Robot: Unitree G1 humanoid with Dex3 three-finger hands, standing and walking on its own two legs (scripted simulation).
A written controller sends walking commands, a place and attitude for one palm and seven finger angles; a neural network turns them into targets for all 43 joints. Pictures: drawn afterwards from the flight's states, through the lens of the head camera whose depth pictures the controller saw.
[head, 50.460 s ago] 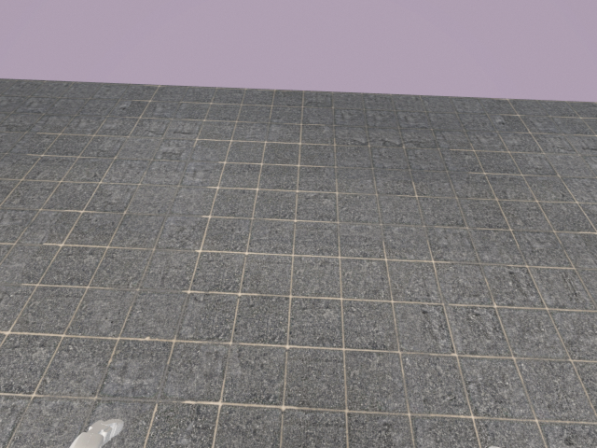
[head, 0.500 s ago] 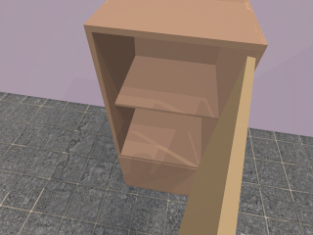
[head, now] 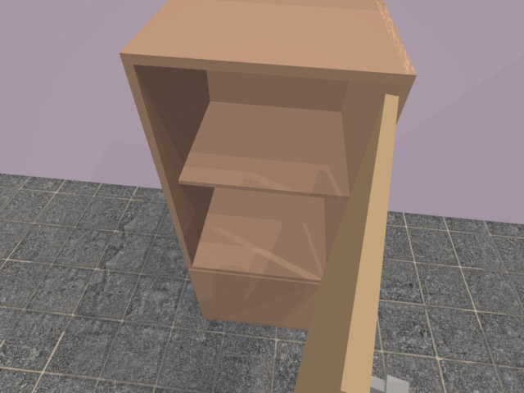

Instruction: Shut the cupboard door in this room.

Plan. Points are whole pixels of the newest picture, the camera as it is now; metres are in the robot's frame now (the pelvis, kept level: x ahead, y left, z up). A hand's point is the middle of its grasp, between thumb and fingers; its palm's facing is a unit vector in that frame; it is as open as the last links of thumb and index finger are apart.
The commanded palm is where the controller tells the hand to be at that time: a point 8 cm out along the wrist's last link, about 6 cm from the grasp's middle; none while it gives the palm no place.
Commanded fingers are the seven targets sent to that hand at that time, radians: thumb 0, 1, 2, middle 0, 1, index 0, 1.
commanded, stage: stand and wait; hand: left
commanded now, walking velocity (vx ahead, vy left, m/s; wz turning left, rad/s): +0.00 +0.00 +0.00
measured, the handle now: out of the picture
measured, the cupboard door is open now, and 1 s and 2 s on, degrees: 77 77 77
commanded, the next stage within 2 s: turn or walk to find it in 0.10 s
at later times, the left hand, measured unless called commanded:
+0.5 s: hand out of the picture -0.03 +0.16 -0.17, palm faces +0.07 -0.98 -0.17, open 7.4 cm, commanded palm none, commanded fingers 0.00 0.90 0.90 -0.20 -0.30 -0.20 -0.30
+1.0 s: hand out of the picture +0.03 +0.18 -0.17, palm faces +0.00 -0.98 -0.21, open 7.3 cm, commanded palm none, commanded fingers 0.00 0.90 0.90 -0.20 -0.30 -0.20 -0.30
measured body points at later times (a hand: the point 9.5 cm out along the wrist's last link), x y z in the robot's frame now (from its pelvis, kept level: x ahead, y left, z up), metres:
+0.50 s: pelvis +0.00 +0.00 +0.00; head +0.02 +0.00 +0.45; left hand -0.03 +0.21 -0.16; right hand +0.01 -0.23 -0.16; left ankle +0.00 +0.14 -0.74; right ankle -0.05 -0.10 -0.74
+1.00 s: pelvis +0.00 +0.00 +0.00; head +0.01 +0.00 +0.45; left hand +0.03 +0.23 -0.15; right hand -0.01 -0.22 -0.16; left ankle +0.00 +0.14 -0.74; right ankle -0.05 -0.10 -0.74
